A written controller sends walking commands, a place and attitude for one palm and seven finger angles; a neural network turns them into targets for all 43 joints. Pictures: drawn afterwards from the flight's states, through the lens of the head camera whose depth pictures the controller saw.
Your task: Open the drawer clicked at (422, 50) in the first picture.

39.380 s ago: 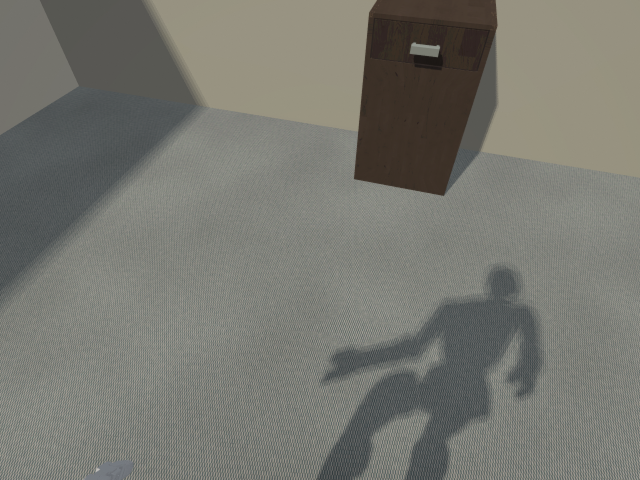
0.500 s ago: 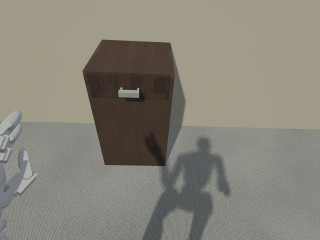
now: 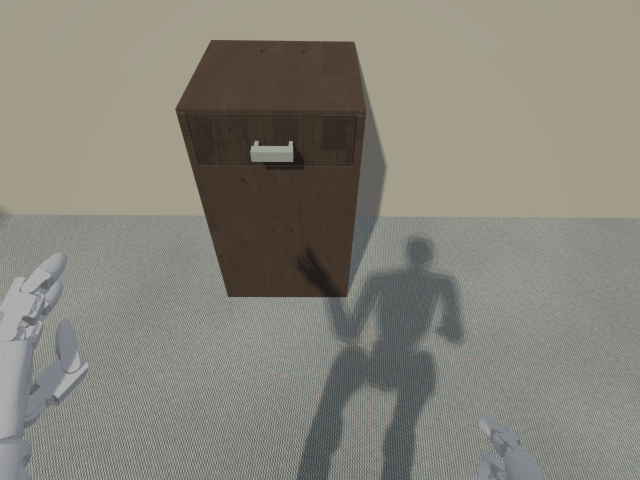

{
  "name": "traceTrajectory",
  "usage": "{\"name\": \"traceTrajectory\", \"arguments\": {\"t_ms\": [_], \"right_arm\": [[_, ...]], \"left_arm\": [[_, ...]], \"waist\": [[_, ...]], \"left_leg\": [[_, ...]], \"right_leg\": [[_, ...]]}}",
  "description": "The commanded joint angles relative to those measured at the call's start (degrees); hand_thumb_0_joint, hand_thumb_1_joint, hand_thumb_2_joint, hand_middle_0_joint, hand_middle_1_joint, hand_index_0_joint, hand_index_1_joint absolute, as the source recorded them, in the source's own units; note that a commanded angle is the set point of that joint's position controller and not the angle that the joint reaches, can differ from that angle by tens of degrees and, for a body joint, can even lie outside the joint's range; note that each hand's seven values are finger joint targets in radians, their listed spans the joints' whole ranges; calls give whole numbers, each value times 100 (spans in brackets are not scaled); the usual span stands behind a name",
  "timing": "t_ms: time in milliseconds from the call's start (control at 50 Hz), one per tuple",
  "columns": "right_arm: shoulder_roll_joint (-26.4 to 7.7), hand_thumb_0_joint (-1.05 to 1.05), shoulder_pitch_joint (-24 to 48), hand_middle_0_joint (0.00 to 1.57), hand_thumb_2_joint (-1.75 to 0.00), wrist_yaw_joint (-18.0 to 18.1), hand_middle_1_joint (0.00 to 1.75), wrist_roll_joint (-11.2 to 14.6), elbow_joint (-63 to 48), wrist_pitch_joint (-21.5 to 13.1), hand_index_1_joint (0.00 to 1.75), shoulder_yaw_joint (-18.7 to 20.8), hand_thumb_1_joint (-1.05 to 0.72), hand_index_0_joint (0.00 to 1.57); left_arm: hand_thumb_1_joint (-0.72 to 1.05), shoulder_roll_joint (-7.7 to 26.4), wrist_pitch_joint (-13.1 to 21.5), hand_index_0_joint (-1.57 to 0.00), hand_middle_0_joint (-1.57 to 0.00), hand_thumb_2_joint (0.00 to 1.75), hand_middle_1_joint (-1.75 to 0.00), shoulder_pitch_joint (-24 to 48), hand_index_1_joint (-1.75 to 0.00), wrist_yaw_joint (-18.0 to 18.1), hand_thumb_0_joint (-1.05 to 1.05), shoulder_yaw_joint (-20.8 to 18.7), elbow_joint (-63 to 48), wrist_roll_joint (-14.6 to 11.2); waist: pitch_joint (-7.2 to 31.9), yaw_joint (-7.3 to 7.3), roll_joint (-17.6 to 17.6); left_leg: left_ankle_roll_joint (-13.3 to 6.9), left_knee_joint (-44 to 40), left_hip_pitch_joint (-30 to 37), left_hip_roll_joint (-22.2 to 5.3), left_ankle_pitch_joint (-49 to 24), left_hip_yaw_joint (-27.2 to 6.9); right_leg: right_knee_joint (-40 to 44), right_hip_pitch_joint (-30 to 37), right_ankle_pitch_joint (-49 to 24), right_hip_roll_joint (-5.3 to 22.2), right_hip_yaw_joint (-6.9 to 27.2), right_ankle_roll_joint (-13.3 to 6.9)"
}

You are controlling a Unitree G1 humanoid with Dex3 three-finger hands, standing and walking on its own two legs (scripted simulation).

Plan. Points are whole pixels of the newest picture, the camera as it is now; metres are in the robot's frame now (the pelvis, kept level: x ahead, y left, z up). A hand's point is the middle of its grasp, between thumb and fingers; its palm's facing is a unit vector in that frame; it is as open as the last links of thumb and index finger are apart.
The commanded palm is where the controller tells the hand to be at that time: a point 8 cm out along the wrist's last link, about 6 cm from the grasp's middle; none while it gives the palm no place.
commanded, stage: let the arm hang, fingers relaxed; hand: left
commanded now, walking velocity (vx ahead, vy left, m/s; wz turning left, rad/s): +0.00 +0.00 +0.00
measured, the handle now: (273, 149) +0.87 +0.18 -0.08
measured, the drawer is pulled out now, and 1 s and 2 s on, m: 0.00 0.00 0.00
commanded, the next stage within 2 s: look to check the result in 1.06 s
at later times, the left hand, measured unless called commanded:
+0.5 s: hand out of the picture -0.04 +0.22 -0.16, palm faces +0.03 -0.96 -0.26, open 7.3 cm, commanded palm none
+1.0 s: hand out of the picture +0.07 +0.24 -0.14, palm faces +0.00 -0.94 -0.35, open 7.4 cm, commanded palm none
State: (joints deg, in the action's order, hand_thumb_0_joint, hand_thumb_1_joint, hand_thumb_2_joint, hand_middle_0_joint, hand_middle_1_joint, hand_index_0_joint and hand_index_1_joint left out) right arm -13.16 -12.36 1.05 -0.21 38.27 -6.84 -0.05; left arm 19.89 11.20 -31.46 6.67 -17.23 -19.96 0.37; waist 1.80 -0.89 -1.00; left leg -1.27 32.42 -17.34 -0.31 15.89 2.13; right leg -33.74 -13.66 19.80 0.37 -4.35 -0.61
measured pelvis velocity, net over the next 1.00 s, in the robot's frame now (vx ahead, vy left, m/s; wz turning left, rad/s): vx -0.01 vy -0.01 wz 0.03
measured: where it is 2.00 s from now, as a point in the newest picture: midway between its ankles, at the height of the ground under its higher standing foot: outside the picture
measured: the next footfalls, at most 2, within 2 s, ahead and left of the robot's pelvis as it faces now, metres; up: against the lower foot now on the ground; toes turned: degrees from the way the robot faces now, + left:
none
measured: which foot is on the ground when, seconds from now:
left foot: down 0.00-1.00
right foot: down 0.00-1.00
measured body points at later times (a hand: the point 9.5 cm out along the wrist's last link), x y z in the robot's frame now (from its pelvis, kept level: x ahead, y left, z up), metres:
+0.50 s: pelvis -0.03 -0.01 +0.01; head -0.01 +0.01 +0.46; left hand -0.04 +0.27 -0.14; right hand +0.01 -0.28 -0.13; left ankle +0.01 +0.10 -0.73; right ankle -0.03 -0.11 -0.73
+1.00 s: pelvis -0.01 -0.01 +0.02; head +0.00 -0.02 +0.46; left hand +0.07 +0.28 -0.11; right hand +0.07 -0.30 -0.13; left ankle +0.01 +0.10 -0.73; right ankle -0.03 -0.12 -0.73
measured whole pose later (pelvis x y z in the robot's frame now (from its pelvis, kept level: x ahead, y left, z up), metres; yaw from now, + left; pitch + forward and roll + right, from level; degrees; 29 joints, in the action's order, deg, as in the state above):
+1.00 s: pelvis -0.01 -0.01 +0.02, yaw +2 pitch -2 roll +0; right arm -18.9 -7.4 -0.3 -0.8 62.9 -0.2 1.0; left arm 18.1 0.8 -6.4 0.3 -0.7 62.7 0.8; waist -3.4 0.7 -1.1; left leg -0.4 19.1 -9.5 0.7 7.9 0.4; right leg -20.9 -6.1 13.0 -1.3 0.8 -1.4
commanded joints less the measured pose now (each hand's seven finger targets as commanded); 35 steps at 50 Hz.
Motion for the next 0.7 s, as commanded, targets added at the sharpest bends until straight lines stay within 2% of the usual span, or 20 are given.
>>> {"name": "traceTrajectory", "arguments": {"t_ms": [0, 20, 40, 60, 80, 100, 120, 140, 160, 180, 200, 220, 260, 280, 300, 340, 460, 520, 600, 680], "right_arm": [[-1261, 0, 243, 20, -90, -113, 30, -168, -35, 216, 30, 396, -90, 20], [-1242, 0, 193, 20, -90, -86, 30, -208, -72, 247, 30, 345, -90, 20], [-1283, 0, 229, 20, -90, -69, 30, -238, -88, 282, 30, 321, -90, 20], [-1321, 0, 320, 20, -90, -64, 30, -232, -89, 329, 30, 314, -90, 20], [-1351, 0, 476, 20, -90, -60, 30, -199, -52, 379, 30, 311, -90, 20], [-1308, 0, 606, 20, -90, -62, 30, -153, 11, 411, 30, 296, -90, 20], [-1151, 0, 592, 20, -90, -70, 30, -99, 51, 451, 30, 301, -90, 20], [-1059, 0, 572, 20, -90, -101, 30, -73, 103, 480, 30, 293, -90, 20], [-1033, 0, 397, 20, -90, -131, 30, -55, 244, 538, 30, 279, -90, 20], [-1082, 0, 443, 20, -90, -117, 30, -82, 459, 616, 30, 280, -90, 20], [-1112, 0, 450, 20, -90, -114, 30, -92, 553, 658, 30, 286, -90, 20], [-1139, 0, 452, 20, -90, -102, 30, -102, 700, 653, 30, 276, -90, 20], [-1148, 0, 378, 20, -90, -83, 30, -91, 963, 623, 30, 235, -90, 20], [-1157, 0, 393, 20, -90, -64, 30, -88, 1072, 606, 30, 229, -90, 20], [-1202, 0, 400, 20, -90, -45, 30, -78, 1139, 609, 30, 248, -90, 20], [-1167, 0, 312, 20, -90, -19, 30, -72, 1363, 614, 30, 232, -90, 20], [-1291, 0, 187, 20, -90, 5, 30, -81, 1794, 651, 30, 265, -90, 20], [-1338, 0, 191, 20, -90, -6, 30, -89, 1911, 658, 30, 289, -90, 20], [-1490, 0, 283, 20, -90, -25, 30, -80, 2008, 646, 30, 328, -90, 20], [-1520, 0, 347, 20, -90, -36, 30, -85, 2092, 609, 30, 318, -90, 20]], "left_arm": [[90, -43, -1128, -20, -20, 90, -30, 835, -30, -596, 0, 1075, 2653, 224], [90, 16, -1102, -20, -20, 90, -30, 933, -30, -605, 0, 1110, 2966, 196], [90, 74, -1073, -20, -20, 90, -30, 1016, -30, -620, 0, 1138, 3311, 193], [90, 166, -1051, -20, -20, 90, -30, 1039, -30, -631, 0, 1150, 3695, 187], [90, 270, -1043, -20, -20, 90, -30, 1019, -30, -633, 0, 1158, 4115, 190], [90, 441, -1019, -20, -20, 90, -30, 1003, -30, -626, 0, 1156, 4539, 208], [90, 726, -1002, -20, -20, 90, -30, 1097, -30, -611, 0, 1141, 4846, 214], [90, 966, -997, -20, -20, 90, -30, 1328, -30, -626, 0, 1166, 5085, 196], [90, 1098, -1014, -20, -20, 90, -30, 1683, -30, -652, 0, 1233, 5290, 170], [90, 1004, -1027, -20, -20, 90, -30, 2032, -30, -664, 0, 1294, 5526, 140], [90, 933, -1042, -20, -20, 90, -30, 2186, -30, -654, 0, 1331, 5722, 134], [90, 814, -1033, -20, -20, 90, -30, 2235, -30, -647, 0, 1371, 5971, 107], [90, 691, -1027, -20, -20, 90, -30, 2065, -30, -632, 0, 1433, 6421, 59], [90, 619, -1031, -20, -20, 90, -30, 1923, -30, -621, 0, 1441, 6652, 43], [90, 619, -1034, -20, -20, 90, -30, 1853, -30, -606, 0, 1409, 6827, 49], [90, 565, -1039, -20, -20, 90, -30, 1787, -30, -602, 0, 1447, 7177, 28], [90, 561, -1070, -20, -20, 90, -30, 1855, -30, -602, 0, 1473, 7773, 30], [90, 635, -1070, -20, -20, 90, -30, 1900, -30, -599, 0, 1462, 7923, 46], [90, 803, -1039, -20, -20, 90, -30, 2034, -30, -594, 0, 1446, 7993, 51], [90, 887, -1015, -20, -20, 90, -30, 2219, -30, -589, 0, 1434, 8016, 49]], "waist": [[-41, 251, -629], [196, 216, -156], [339, 145, 177], [556, 49, 316], [660, -72, 419], [770, -157, 553], [724, -101, 781], [430, 18, 710], [219, 235, 283], [109, 299, 322], [-47, 283, 646], [-218, 280, 281], [-109, 244, -390], [-29, 170, -628], [-42, 118, -581], [15, 112, -569], [-357, 117, -365], [-505, 103, -103], [-516, 104, 151], [-509, 122, 205]], "left_leg": [[-910, -953, -17, -1400, -3061, -1793], [-968, -920, 173, -1429, -3072, -1916], [-993, -774, 452, -1393, -3392, -1837], [-953, -610, 619, -1325, -3603, -1635], [-784, -447, 515, -1135, -3408, -1338], [-487, -250, 294, -762, -2774, -988], [-203, 29, -40, -279, -1611, -693], [-28, 145, -120, 20, -490, -481], [37, 44, 230, 71, 196, -406], [35, -27, 574, 39, 203, -511], [5, -79, 621, -10, -77, -591], [-21, -240, 704, -87, -423, -672], [-72, -710, 730, -326, -700, -896], [-108, -863, 644, -413, -704, -989], [-120, -913, 584, -471, -720, -1001], [-111, -1071, 585, -479, -546, -1003], [-99, -1550, 561, -557, 224, -1136], [-108, -1688, 524, -575, 424, -1152], [-113, -1669, 687, -547, 215, -1082], [-106, -1720, 744, -569, -89, -1054]], "right_leg": [[-1697, -1108, 1161, 75, 559, 157], [-1792, -1072, 1212, 62, 677, 137], [-1573, -994, 1132, 96, 659, 105], [-1125, -704, 831, 102, 607, 72], [-450, -172, 186, 107, 565, 52], [201, 374, -982, 156, 742, -5], [680, 654, -1669, 566, 1450, -181], [1023, 363, -1937, 1176, 2009, -505], [1194, -198, -1166, 1452, 2071, -728], [1379, -702, -101, 1127, 1930, -678], [1461, -753, 163, 879, 1747, -580], [1430, -764, -59, 792, 1639, -546], [1262, -387, -284, 534, 1391, -388], [1207, -94, -466, 448, 1284, -330], [1227, 94, -592, 424, 1214, -301], [1346, 300, -587, 449, 1176, -304], [1592, 199, -110, 414, 1074, -289], [1672, 132, 55, 439, 1059, -281], [1759, 10, 55, 474, 1137, -283], [1763, 100, -212, 511, 1127, -253]]}}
